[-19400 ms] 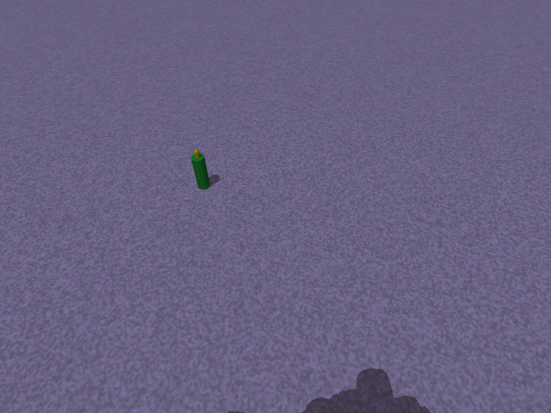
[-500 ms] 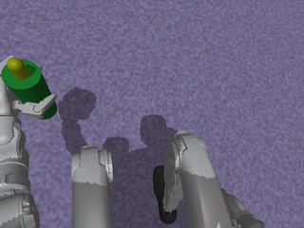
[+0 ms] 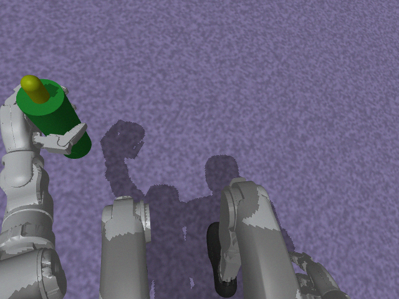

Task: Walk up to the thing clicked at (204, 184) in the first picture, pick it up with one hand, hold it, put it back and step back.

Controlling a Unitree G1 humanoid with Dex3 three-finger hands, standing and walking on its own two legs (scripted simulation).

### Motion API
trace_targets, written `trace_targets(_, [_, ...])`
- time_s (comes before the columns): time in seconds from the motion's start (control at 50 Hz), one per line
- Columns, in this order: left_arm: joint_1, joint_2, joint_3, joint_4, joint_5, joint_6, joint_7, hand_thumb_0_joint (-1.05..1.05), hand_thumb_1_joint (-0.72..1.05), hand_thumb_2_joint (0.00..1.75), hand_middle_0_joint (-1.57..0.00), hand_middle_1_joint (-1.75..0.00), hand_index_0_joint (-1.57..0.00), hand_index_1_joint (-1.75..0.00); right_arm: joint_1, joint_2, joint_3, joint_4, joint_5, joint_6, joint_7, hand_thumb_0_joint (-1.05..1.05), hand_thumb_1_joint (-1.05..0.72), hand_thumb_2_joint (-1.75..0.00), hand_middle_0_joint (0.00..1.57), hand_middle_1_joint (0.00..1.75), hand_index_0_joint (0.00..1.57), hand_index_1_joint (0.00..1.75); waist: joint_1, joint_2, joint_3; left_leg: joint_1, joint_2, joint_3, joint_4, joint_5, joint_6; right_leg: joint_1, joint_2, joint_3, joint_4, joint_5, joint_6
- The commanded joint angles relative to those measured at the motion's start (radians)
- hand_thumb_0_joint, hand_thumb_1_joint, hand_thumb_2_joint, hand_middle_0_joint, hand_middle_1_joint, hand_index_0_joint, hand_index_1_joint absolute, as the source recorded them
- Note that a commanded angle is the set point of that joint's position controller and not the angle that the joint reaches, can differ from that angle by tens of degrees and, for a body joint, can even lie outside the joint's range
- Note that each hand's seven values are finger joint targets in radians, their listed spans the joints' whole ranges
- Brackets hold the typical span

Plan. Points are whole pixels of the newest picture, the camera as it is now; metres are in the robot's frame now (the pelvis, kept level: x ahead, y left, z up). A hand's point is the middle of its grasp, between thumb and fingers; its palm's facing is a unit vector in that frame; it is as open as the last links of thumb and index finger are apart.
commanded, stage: settle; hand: left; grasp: from the side
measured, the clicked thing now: (57, 120) +0.47 +0.22 -0.05
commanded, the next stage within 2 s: lift in 0.32 s
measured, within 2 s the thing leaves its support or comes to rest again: neither
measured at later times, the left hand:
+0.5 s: hand (52, 112) +0.47 +0.22 -0.02, palm faces +0.16 -0.99 -0.05, open 9.2 cm
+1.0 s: hand (29, 98) +0.45 +0.22 +0.07, palm faces +0.11 -0.99 -0.07, open 9.2 cm
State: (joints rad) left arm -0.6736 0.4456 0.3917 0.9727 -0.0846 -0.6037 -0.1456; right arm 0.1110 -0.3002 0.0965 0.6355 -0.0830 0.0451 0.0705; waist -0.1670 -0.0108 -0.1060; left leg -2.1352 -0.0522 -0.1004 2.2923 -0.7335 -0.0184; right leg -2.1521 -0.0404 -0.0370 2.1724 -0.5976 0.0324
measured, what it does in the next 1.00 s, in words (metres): rises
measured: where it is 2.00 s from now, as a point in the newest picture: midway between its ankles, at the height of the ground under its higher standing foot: (180, 287)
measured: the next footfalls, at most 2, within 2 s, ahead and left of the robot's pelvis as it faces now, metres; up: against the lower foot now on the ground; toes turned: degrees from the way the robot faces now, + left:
none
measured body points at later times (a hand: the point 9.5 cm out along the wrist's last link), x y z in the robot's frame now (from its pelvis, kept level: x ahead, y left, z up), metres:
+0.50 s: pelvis +0.00 +0.00 +0.01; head +0.21 +0.05 +0.41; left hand +0.46 +0.28 -0.02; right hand +0.11 -0.27 -0.11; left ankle +0.07 +0.12 -0.34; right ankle +0.12 -0.13 -0.34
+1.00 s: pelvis +0.01 +0.00 +0.08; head +0.20 +0.03 +0.49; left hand +0.43 +0.27 +0.07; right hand +0.15 -0.26 -0.05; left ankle +0.07 +0.12 -0.34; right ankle +0.12 -0.13 -0.34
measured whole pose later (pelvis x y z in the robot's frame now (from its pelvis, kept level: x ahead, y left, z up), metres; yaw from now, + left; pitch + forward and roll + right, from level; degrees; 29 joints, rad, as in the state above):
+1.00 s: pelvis +0.01 +0.00 +0.08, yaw +2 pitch +34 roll -4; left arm -0.52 0.35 0.33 0.70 -0.13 -0.46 -0.15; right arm 0.15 -0.28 0.02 0.61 -0.01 0.01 0.02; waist -0.10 0.02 -0.18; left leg -1.91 -0.04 -0.06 2.04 -0.72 -0.01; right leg -1.94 -0.04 -0.01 1.95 -0.60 0.03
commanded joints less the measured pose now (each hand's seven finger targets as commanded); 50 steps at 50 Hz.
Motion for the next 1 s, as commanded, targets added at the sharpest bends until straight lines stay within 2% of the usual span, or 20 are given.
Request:
trace_targets(0.0, [-0.433, 0.267, 0.053, -0.303, -0.024, -0.113, 0.017, 0.00, 0.19, 1.31, -1.32, -1.42, -1.30, -1.45, 0.135, -0.208, -0.089, -0.040, 0.000, -0.019, -0.019, 0.00, -0.90, -0.91, 0.20, 0.30, 0.20, 0.30, 0.004, 0.236, -0.728, 0.401, 0.012, 0.058, -0.318, 0.172, 0.035, 0.457, 0.021, -0.032, -0.197, 0.129, -0.067])
trace_targets(0.04, [-0.391, 0.202, 0.025, -0.225, -0.024, -0.105, 0.016, 0.00, 0.23, 1.32, -1.32, -1.42, -1.30, -1.45, 0.136, -0.203, -0.088, -0.037, 0.000, -0.021, -0.018, 0.00, -0.91, -0.91, 0.20, 0.30, 0.20, 0.30, -0.012, 0.210, -0.690, 0.397, 0.011, 0.056, -0.320, 0.176, 0.035, 0.440, 0.021, -0.036, -0.204, 0.134, -0.067])
trace_targets(0.06, [-0.404, 0.202, 0.021, -0.235, -0.023, -0.108, 0.015, 0.00, 0.23, 1.33, -1.32, -1.42, -1.30, -1.46, 0.137, -0.202, -0.089, -0.034, -0.001, -0.024, -0.018, 0.00, -0.91, -0.91, 0.20, 0.30, 0.20, 0.30, -0.017, 0.200, -0.694, 0.390, 0.012, 0.059, -0.315, 0.175, 0.038, 0.455, 0.022, -0.035, -0.210, 0.134, -0.065])
trace_targets(0.1, [-0.389, 0.230, 0.048, -0.215, -0.017, -0.105, 0.019, 0.00, 0.23, 1.32, -1.31, -1.41, -1.30, -1.44, 0.137, -0.208, -0.092, -0.032, -0.001, -0.023, -0.019, 0.00, -0.90, -0.90, 0.20, 0.30, 0.20, 0.30, 0.003, 0.226, -0.699, 0.411, 0.009, 0.058, -0.329, 0.192, 0.034, 0.447, 0.017, -0.036, -0.206, 0.145, -0.069])
trace_targets(0.28, [-0.388, 0.185, 0.042, -0.180, -0.017, -0.104, 0.011, 0.00, 0.27, 1.34, -1.31, -1.40, -1.29, -1.43, 0.142, -0.215, -0.099, -0.041, 0.009, -0.021, -0.014, 0.00, -0.90, -0.90, 0.20, 0.30, 0.20, 0.30, 0.001, 0.221, -0.693, 0.461, 0.008, 0.036, -0.371, 0.192, 0.028, 0.401, 0.013, -0.051, -0.196, 0.138, -0.073])
trace_targets(0.32, [-0.417, 0.226, 0.061, -0.223, -0.014, -0.108, 0.013, 0.00, 0.25, 1.34, -1.31, -1.41, -1.29, -1.44, 0.153, -0.210, -0.103, -0.032, 0.009, -0.021, -0.015, 0.00, -0.90, -0.90, 0.20, 0.30, 0.20, 0.30, 0.008, 0.219, -0.726, 0.463, 0.007, 0.048, -0.364, 0.198, 0.031, 0.430, 0.014, -0.041, -0.203, 0.139, -0.072])
trace_targets(0.4, [-0.462, 0.213, 0.040, -0.259, -0.018, -0.111, 0.016, 0.00, 0.20, 1.35, -1.32, -1.42, -1.30, -1.46, 0.160, -0.194, -0.104, -0.026, 0.003, -0.028, -0.018, 0.00, -0.90, -0.91, 0.20, 0.30, 0.20, 0.30, -0.002, 0.211, -0.744, 0.439, 0.004, 0.067, -0.356, 0.173, 0.036, 0.470, 0.016, -0.025, -0.227, 0.123, -0.067])
trace_targets(0.42, [-0.459, 0.217, 0.048, -0.252, -0.019, -0.110, 0.019, 0.00, 0.22, 1.27, -1.35, -1.46, -1.36, -1.46, 0.159, -0.196, -0.106, -0.022, 0.004, -0.028, -0.020, 0.00, -0.94, -0.91, 0.20, 0.30, 0.20, 0.30, 0.005, 0.198, -0.743, 0.439, 0.004, 0.072, -0.353, 0.166, 0.039, 0.475, 0.017, -0.022, -0.234, 0.117, -0.066])
trace_targets(0.5, [-0.403, 0.200, 0.032, -0.224, -0.019, -0.101, 0.004, 0.00, 0.17, 1.27, -1.36, -1.48, -1.37, -1.48, 0.151, -0.199, -0.113, -0.026, 0.009, -0.032, -0.022, 0.00, -0.94, -0.91, 0.20, 0.30, 0.20, 0.30, 0.010, 0.202, -0.732, 0.456, 0.003, 0.072, -0.376, 0.157, 0.038, 0.467, 0.016, -0.025, -0.249, 0.106, -0.068])
trace_targets(0.56, [-0.419, 0.232, 0.033, -0.304, -0.026, -0.094, -0.013, 0.00, 0.19, 1.27, -1.37, -1.48, -1.38, -1.48, 0.154, -0.200, -0.119, -0.033, 0.018, -0.034, -0.027, 0.00, -0.94, -0.91, 0.20, 0.30, 0.20, 0.30, 0.021, 0.212, -0.774, 0.475, 0.002, 0.075, -0.390, 0.161, 0.039, 0.497, 0.016, -0.020, -0.263, 0.108, -0.069])
trace_targets(0.58, [-0.384, 0.210, 0.026, -0.283, -0.035, -0.085, -0.019, 0.00, 0.22, 1.27, -1.37, -1.49, -1.39, -1.48, 0.154, -0.201, -0.119, -0.037, 0.024, -0.036, -0.028, 0.00, -0.94, -0.91, 0.20, 0.30, 0.20, 0.30, 0.024, 0.204, -0.762, 0.480, 0.001, 0.073, -0.400, 0.165, 0.038, 0.499, 0.015, -0.023, -0.266, 0.110, -0.070])
trace_targets(0.6, [-0.415, 0.238, 0.046, -0.355, -0.038, -0.086, -0.021, 0.00, 0.22, 1.28, -1.37, -1.49, -1.39, -1.49, 0.167, -0.202, -0.121, -0.035, 0.027, -0.038, -0.029, 0.00, -0.94, -0.91, 0.20, 0.30, 0.20, 0.30, 0.034, 0.221, -0.789, 0.503, 0.003, 0.072, -0.409, 0.183, 0.036, 0.513, 0.015, -0.022, -0.266, 0.123, -0.072])
trace_targets(0.66, [-0.349, 0.179, 0.026, -0.328, -0.056, -0.057, -0.026, 0.00, 0.23, 1.29, -1.36, -1.49, -1.38, -1.49, 0.162, -0.202, -0.121, -0.052, 0.039, -0.039, -0.032, 0.00, -0.93, -0.91, 0.20, 0.30, 0.20, 0.30, 0.031, 0.225, -0.781, 0.540, 0.004, 0.058, -0.438, 0.209, 0.032, 0.510, 0.010, -0.026, -0.272, 0.146, -0.075])
trace_targets(0.72, [-0.340, 0.212, 0.054, -0.409, -0.061, -0.042, -0.013, 0.00, 0.21, 1.30, -1.37, -1.50, -1.39, -1.50, 0.167, -0.194, -0.128, -0.063, 0.049, -0.039, -0.038, 0.00, -0.93, -0.91, 0.20, 0.30, 0.20, 0.30, 0.048, 0.201, -0.786, 0.532, 0.003, 0.061, -0.463, 0.191, 0.038, 0.559, 0.011, -0.020, -0.310, 0.133, -0.072])
trace_targets(0.78, [-0.298, 0.146, 0.010, -0.418, -0.075, -0.020, -0.015, 0.00, 0.21, 1.31, -1.37, -1.51, -1.39, -1.51, 0.149, -0.185, -0.130, -0.070, 0.057, -0.047, -0.044, 0.00, -0.93, -0.91, 0.20, 0.30, 0.20, 0.30, 0.040, 0.175, -0.743, 0.525, 0.002, 0.064, -0.480, 0.176, 0.043, 0.569, 0.012, -0.013, -0.345, 0.124, -0.072])
trace_targets(0.84, [-0.264, 0.157, 0.014, -0.483, -0.074, 0.000, -0.008, 0.00, 0.19, 1.31, -1.35, -1.50, -1.37, -1.50, 0.155, -0.184, -0.144, -0.082, 0.065, -0.052, -0.053, 0.00, -0.93, -0.91, 0.20, 0.30, 0.20, 0.30, 0.052, 0.166, -0.745, 0.559, 0.006, 0.068, -0.513, 0.163, 0.045, 0.603, 0.014, -0.006, -0.392, 0.111, -0.071])
trace_targets(0.88, [-0.193, 0.105, -0.032, -0.475, -0.075, 0.023, -0.016, 0.00, 0.18, 1.29, -1.33, -1.47, -1.35, -1.47, 0.144, -0.184, -0.146, -0.099, 0.072, -0.056, -0.056, 0.00, -0.93, -0.91, 0.20, 0.30, 0.20, 0.30, 0.048, 0.163, -0.740, 0.602, 0.009, 0.061, -0.541, 0.187, 0.042, 0.617, 0.013, -0.008, -0.412, 0.128, -0.072])
trace_targets(0.92, [-0.235, 0.152, -0.015, -0.605, -0.080, 0.033, -0.006, 0.00, 0.18, 1.28, -1.33, -1.46, -1.35, -1.46, 0.153, -0.180, -0.153, -0.098, 0.080, -0.061, -0.062, 0.00, -0.92, -0.90, 0.20, 0.30, 0.20, 0.30, 0.066, 0.184, -0.787, 0.659, 0.013, 0.058, -0.572, 0.198, 0.040, 0.659, 0.013, -0.003, -0.433, 0.134, -0.074])
trace_targets(0.94, [-0.200, 0.155, -0.008, -0.625, -0.085, 0.046, 0.000, 0.00, 0.15, 1.27, -1.33, -1.47, -1.35, -1.47, 0.154, -0.176, -0.156, -0.108, 0.084, -0.060, -0.068, 0.00, -0.92, -0.90, 0.20, 0.30, 0.20, 0.30, 0.071, 0.169, -0.793, 0.667, 0.011, 0.062, -0.586, 0.195, 0.042, 0.694, 0.014, 0.001, -0.460, 0.131, -0.071])
trace_targets(0.98, [-0.136, 0.081, -0.041, -0.624, -0.105, 0.076, 0.006, 0.00, 0.19, 1.28, -1.31, -1.46, -1.33, -1.45, 0.143, -0.171, -0.155, -0.114, 0.094, -0.067, -0.071, 0.00, -0.92, -0.90, 0.20, 0.30, 0.20, 0.30, 0.067, 0.154, -0.763, 0.700, 0.014, 0.046, -0.624, 0.188, 0.040, 0.696, 0.013, -0.003, -0.486, 0.130, -0.072])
